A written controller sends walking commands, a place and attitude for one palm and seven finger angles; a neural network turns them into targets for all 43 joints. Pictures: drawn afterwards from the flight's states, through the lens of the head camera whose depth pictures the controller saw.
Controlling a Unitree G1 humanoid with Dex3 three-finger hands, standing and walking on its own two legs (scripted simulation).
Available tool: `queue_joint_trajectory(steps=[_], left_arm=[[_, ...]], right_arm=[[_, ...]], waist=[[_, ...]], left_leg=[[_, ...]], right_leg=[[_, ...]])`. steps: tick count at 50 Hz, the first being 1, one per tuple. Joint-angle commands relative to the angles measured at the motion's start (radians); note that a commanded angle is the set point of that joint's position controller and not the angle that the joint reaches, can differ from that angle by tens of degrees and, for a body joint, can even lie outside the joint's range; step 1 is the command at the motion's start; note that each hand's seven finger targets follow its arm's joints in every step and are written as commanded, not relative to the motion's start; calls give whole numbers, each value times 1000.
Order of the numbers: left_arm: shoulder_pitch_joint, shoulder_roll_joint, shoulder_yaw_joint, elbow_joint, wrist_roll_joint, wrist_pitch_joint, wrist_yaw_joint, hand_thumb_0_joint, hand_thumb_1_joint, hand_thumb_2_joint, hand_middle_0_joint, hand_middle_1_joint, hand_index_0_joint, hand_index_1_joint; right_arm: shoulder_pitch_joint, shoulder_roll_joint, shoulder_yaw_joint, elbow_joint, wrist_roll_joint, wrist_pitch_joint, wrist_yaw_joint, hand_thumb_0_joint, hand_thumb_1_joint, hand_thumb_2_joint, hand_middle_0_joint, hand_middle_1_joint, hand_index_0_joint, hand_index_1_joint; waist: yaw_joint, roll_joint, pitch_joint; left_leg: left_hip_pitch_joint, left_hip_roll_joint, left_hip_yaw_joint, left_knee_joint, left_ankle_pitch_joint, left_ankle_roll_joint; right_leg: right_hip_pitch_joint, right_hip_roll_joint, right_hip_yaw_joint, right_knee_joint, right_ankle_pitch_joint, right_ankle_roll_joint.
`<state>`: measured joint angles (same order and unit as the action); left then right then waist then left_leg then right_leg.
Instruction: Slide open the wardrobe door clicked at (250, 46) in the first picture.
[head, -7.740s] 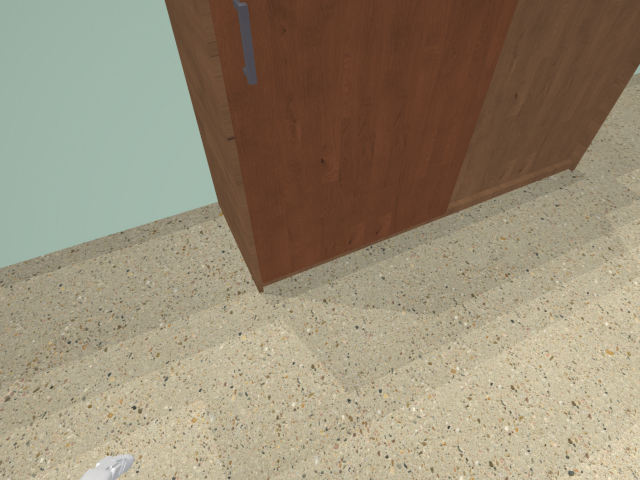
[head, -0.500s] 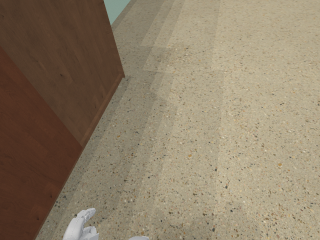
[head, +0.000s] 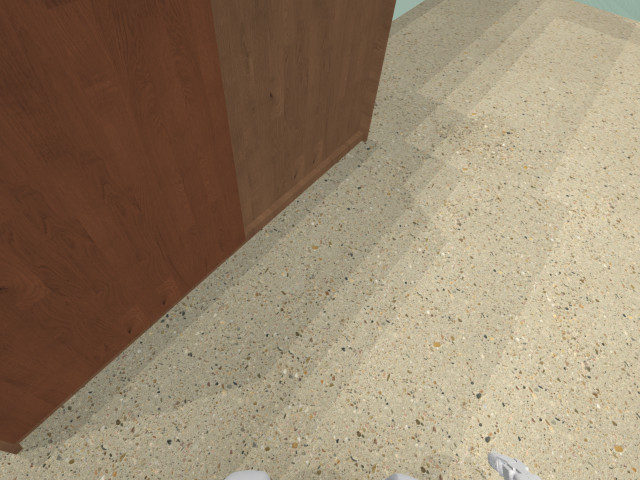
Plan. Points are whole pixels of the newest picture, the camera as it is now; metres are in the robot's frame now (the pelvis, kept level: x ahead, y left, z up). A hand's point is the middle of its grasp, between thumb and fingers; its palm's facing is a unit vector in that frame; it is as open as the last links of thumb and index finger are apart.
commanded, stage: turn to face it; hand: left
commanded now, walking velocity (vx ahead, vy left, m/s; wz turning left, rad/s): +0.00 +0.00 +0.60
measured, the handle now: out of the picture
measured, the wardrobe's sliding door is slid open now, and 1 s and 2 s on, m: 0.00 0.00 0.00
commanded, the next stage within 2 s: take the last steps up to it in 1.54 s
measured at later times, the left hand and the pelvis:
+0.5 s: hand out of the picture +0.08 +0.18 -0.12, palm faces +0.27 -0.91 -0.30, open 7.4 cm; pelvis -0.01 -0.05 +0.01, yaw +17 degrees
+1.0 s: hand out of the picture -0.16 +0.16 -0.17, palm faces +0.62 -0.74 -0.26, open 7.4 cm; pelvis -0.05 -0.04 +0.00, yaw +36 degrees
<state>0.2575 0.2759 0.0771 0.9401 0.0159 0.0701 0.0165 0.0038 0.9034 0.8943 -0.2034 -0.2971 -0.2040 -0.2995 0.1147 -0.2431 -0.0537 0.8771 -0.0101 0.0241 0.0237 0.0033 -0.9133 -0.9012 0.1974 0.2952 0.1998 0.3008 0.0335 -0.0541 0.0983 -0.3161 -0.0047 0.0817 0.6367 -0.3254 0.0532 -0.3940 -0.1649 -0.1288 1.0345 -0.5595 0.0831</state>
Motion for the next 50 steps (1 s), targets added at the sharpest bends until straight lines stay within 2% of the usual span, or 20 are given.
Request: queue_joint_trajectory(steps=[1, 5, 11, 16, 19, 21, 22, 23, 24, 25, 26, 29, 40, 43, 45, 46, 47, 48, 49, 50], left_arm=[[-83, 81, 15, -118, 0, -38, -1, 0, 900, 900, -200, -300, -200, -300], [-50, 75, 17, -102, 2, -37, -5, 0, 900, 900, -200, -300, -200, -300], [-118, 76, 15, -138, -1, -35, 3, 0, 900, 900, -200, -300, -200, -300], [-179, 53, 6, -174, -8, -42, 7, 0, 900, 900, -200, -300, -200, -300], [-128, 44, 1, -171, -16, -51, 11, 0, 900, 900, -200, -300, -200, -300], [-52, 60, 6, -151, -18, -62, 14, 0, 900, 900, -200, -300, -200, -300], [-7, 103, 15, -145, -12, -73, 18, 0, 900, 900, -200, -300, -200, -300], [-2, 208, 33, -148, 6, -82, 26, 0, 900, 900, -200, -300, -200, -300], [-12, 218, 30, -156, 3, -74, 27, 0, 900, 900, -200, -300, -200, -300], [-70, 179, 21, -175, 1, -70, 27, 0, 900, 900, -200, -300, -200, -300], [-136, 142, 17, -182, -2, -73, 26, 0, 900, 900, -200, -300, -200, -300], [-166, 82, -4, -181, -2, -78, 20, 0, 900, 900, -200, -300, -200, -300], [6, 146, 21, -111, 16, -69, 18, 0, 900, 900, -200, -300, -200, -300], [9, 165, 31, -99, 19, -63, 15, 0, 900, 900, -200, -300, -200, -300], [2, 169, 33, -91, 13, -59, 11, 0, 900, 900, -200, -300, -200, -300], [-6, 160, 34, -92, 4, -54, 9, 0, 900, 900, -200, -300, -200, -300], [7, 116, 28, -107, -5, -47, 5, 0, 900, 900, -200, -300, -200, -300], [-44, 49, 5, -150, -6, -43, -2, 0, 900, 900, -200, -300, -200, -300], [-95, 72, 0, -162, 2, -32, 4, 0, 900, 900, -200, -300, -200, -300], [-117, 67, 3, -158, 5, -29, 2, 0, 900, 900, -200, -300, -200, -300]], right_arm=[[85, -190, -43, -37, -9, -12, -35, 0, -900, -900, 200, 300, 200, 300], [85, -185, -43, -43, -4, -20, -33, 0, -900, -900, 200, 300, 200, 300], [118, -182, -53, -36, -8, -12, -29, 0, -900, -900, 200, 300, 200, 300], [149, -185, -63, -26, -15, -6, -31, 0, -900, -900, 200, 300, 200, 300], [119, -188, -69, -36, -16, -1, -30, 0, -900, -900, 200, 300, 200, 300], [90, -176, -70, -44, -8, 2, -28, 0, -900, -900, 200, 300, 200, 300], [98, -136, -67, -47, 0, 1, -23, 0, -900, -900, 200, 300, 200, 300], [118, -64, -58, -65, 10, -1, -18, 0, -900, -900, 200, 300, 200, 300], [98, -110, -69, -74, -6, 6, -22, 0, -900, -900, 200, 300, 200, 300], [126, -124, -76, -54, -12, 19, -15, 0, -900, -900, 200, 300, 200, 300], [129, -114, -75, -30, -16, 33, -9, 0, -900, -900, 200, 300, 200, 300], [161, -94, -67, 3, -19, 42, 7, 0, -900, -900, 200, 300, 200, 300], [1, -79, -42, -34, -6, 39, 10, 0, -900, -900, 200, 300, 200, 300], [6, -68, -33, -42, 2, 23, 6, 0, -900, -900, 200, 300, 200, 300], [67, -76, -32, -30, 1, 11, 1, 0, -900, -900, 200, 300, 200, 300], [116, -101, -37, -18, 0, 2, 1, 0, -900, -900, 200, 300, 200, 300], [163, -185, -57, -8, -4, -9, -2, 0, -900, -900, 200, 300, 200, 300], [205, -287, -82, -11, -6, -10, -9, 0, -900, -900, 200, 300, 200, 300], [242, -302, -82, 9, -6, -1, -15, 0, -900, -900, 200, 300, 200, 300], [217, -269, -71, 11, -10, -7, -26, 0, -900, -900, 200, 300, 200, 300]], waist=[[-66, 222, -137], [-47, 162, -152], [-65, 198, -118], [-81, 198, -133], [-57, 211, -172], [-17, 192, -200], [2, 78, -225], [6, -239, -226], [6, -215, -192], [-29, -108, -152], [-54, -143, -96], [-80, -124, -30], [8, -162, -78], [11, -187, -117], [-20, -151, -163], [-52, -97, -193], [-79, 116, -230], [-111, 390, -209], [-128, 294, -216], [-116, 251, -177]], left_leg=[[218, 261, -309, -263, 639, 96], [208, 212, -291, -293, 555, 75], [182, 214, -400, -317, 387, 108], [168, 208, -501, -277, 429, 130], [120, 186, -523, -227, 523, 119], [27, 133, -506, -159, 463, 66], [-90, 73, -453, -82, 283, 6], [-296, -73, -241, 144, -115, -86], [-289, -73, -186, 351, -277, -99], [-253, -42, -207, 499, -202, -93], [-251, -16, -204, 557, -153, -98], [-258, 12, -138, 627, -18, -122], [-170, 52, -33, 278, -116, -138], [-78, 40, 3, 127, -148, -120], [24, 20, 29, -51, -35, -109], [147, 28, 9, -201, 109, -97], [312, 155, -170, -284, 252, -48], [387, 397, -467, -295, 634, 54], [348, 444, -452, -269, 712, 134], [311, 398, -409, -270, 706, 139]], right_leg=[[-194, 18, 115, 179, 121, 14], [-161, 43, 119, 136, 209, 29], [-165, 60, 144, 17, 192, 37], [-93, 107, 147, -155, 127, 22], [51, 144, 135, -329, 139, 6], [234, 148, 124, -566, 303, -1], [392, 62, 193, -705, 375, -19], [512, -228, 476, -777, 419, -119], [352, -350, 528, -767, 473, -215], [221, -298, 440, -786, 323, -231], [141, -243, 400, -815, 227, -201], [130, -131, 194, -769, 367, -151], [269, -210, 94, -712, 480, -199], [281, -235, 69, -642, 601, -202], [281, -218, 8, -539, 655, -157], [218, -197, -36, -436, 615, -111], [42, -114, -70, -245, 410, -48], [-224, 13, -49, -46, -95, 25], [-229, 14, 45, 58, -101, 10], [-244, 4, 73, 97, -35, 7]])
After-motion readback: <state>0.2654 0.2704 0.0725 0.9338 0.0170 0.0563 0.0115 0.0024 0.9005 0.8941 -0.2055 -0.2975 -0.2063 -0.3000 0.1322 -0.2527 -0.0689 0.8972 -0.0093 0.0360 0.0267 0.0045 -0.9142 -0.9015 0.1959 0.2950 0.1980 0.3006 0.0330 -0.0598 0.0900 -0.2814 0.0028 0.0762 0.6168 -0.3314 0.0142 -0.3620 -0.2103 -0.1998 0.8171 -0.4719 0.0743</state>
